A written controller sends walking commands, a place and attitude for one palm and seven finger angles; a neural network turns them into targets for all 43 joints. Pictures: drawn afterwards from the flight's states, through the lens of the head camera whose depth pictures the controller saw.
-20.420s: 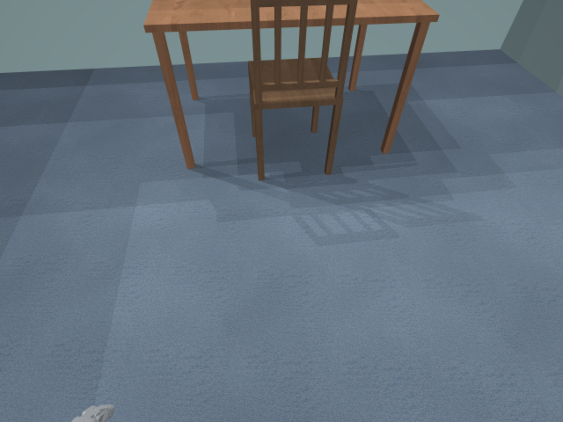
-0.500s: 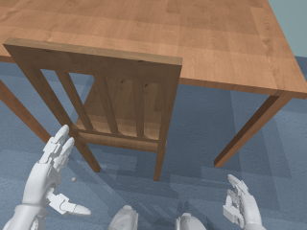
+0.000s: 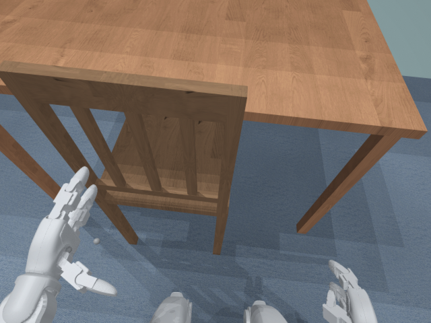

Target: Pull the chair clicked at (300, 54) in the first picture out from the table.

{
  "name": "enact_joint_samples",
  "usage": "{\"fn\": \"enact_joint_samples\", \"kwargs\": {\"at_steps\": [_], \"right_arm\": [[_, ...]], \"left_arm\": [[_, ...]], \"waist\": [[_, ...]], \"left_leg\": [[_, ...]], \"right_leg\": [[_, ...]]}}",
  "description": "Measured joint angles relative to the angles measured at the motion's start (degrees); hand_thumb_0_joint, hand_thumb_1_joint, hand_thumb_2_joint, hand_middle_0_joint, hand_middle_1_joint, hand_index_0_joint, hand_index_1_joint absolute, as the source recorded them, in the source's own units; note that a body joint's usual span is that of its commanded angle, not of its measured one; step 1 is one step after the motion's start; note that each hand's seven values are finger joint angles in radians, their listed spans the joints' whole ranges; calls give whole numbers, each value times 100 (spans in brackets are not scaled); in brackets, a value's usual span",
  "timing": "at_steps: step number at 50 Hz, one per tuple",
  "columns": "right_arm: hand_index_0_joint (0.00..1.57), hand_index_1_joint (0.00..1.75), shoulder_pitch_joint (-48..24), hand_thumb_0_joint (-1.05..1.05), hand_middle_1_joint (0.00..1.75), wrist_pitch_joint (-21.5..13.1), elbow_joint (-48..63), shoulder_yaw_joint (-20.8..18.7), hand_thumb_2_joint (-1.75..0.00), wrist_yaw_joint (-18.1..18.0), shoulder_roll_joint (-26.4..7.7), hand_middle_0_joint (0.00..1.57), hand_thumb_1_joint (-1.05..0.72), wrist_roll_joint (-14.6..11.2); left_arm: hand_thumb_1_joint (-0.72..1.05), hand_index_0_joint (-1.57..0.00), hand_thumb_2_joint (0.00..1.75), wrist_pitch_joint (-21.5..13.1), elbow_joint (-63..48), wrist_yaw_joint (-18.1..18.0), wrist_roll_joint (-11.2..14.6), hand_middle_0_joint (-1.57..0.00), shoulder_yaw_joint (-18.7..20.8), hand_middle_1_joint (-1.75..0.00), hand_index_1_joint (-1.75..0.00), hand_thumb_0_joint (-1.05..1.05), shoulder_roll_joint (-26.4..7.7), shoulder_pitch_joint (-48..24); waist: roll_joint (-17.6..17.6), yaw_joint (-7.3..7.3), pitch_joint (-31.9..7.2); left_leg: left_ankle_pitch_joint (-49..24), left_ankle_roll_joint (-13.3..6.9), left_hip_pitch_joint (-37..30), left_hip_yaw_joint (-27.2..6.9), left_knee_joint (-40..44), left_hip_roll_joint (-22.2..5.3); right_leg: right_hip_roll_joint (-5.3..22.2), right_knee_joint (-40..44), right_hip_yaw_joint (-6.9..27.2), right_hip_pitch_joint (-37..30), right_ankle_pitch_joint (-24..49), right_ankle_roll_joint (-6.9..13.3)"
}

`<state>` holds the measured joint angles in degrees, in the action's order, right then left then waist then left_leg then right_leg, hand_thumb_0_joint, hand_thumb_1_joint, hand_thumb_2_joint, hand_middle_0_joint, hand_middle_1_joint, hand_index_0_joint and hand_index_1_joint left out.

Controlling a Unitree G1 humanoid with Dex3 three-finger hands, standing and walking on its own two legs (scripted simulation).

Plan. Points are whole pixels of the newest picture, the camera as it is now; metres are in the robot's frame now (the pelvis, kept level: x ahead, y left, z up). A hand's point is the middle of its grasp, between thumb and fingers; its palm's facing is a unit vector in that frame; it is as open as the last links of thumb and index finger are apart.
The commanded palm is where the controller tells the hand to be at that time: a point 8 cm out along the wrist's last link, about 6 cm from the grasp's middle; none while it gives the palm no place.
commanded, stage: raise the hand toward the chair's back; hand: left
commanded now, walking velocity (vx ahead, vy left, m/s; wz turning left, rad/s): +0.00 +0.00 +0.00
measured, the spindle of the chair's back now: (146, 156) +0.45 +0.17 -0.01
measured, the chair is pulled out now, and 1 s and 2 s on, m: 0.00 0.00 0.00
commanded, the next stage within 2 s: aim the fingers beside a spindle in 0.28 s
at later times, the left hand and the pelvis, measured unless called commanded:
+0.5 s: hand (104, 246) +0.24 +0.19 +0.04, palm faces -0.04 -1.00 -0.07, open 16.9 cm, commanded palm +0.22 +0.25 +0.04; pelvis -0.01 -0.01 +0.00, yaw +0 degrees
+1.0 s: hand (119, 237) +0.26 +0.18 +0.02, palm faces -0.07 -1.00 -0.05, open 16.9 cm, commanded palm +0.25 +0.24 +0.02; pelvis -0.01 +0.00 -0.02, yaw +0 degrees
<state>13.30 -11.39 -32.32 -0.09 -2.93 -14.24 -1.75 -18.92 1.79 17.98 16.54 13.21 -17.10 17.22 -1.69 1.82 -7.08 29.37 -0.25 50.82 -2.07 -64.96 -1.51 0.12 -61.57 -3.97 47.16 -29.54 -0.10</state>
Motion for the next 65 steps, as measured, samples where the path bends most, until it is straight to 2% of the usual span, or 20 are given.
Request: {"fn": "enact_joint_samples", "kwargs": {"at_steps": [10, 22, 33, 49, 65], "right_arm": [[20, 30, -82, 1, 30, -35, -35, 44, -90, 8, 35, 21, -90, 0], [20, 30, -167, 1, 30, -60, -42, 83, -90, -17, 56, 21, -90, -7], [20, 30, -175, 1, 30, -95, -90, 66, -90, -39, -5, 21, -90, 6], [20, 30, -127, 1, 30, -39, -51, 69, -90, 33, 28, 21, -90, 64], [20, 30, -183, 1, 30, 77, -24, 110, -90, 67, 48, 21, -90, 105]], "left_arm": [[-50, -6, 30, -142, 93, -16, 4, -6, -15, -8, -8, -1, 52, -26], [-50, -6, 30, -131, 157, 40, 13, -6, -33, -8, -8, -1, 76, -64], [-50, -6, 30, -186, 464, 115, 7, -6, -7, -8, -8, -1, 81, -406], [-50, -6, 30, -213, 427, -182, -207, -6, -322, -8, -8, -1, 227, -586], [-50, -6, 30, -184, 615, -267, -287, -6, -385, -8, -8, -1, 246, -962]], "waist": [[-2, -34, 10], [-35, -68, 8], [4, -55, 12], [-3, -29, -41], [21, -29, -82]], "left_leg": [[-10, 50, 50, -32, -48, -17], [-25, 95, 43, -73, -55, -25], [18, 98, 233, -69, -208, -32], [80, 29, 514, 10, -400, 5], [136, 1, 839, 13, -631, 11]], "right_leg": [[-18, -95, -27, 67, -23, 54], [-29, -130, -64, 63, -34, 98], [-36, -292, -55, 262, -79, 103], [6, -492, 26, 561, -127, 37], [12, -702, 36, 875, -172, 12]]}}
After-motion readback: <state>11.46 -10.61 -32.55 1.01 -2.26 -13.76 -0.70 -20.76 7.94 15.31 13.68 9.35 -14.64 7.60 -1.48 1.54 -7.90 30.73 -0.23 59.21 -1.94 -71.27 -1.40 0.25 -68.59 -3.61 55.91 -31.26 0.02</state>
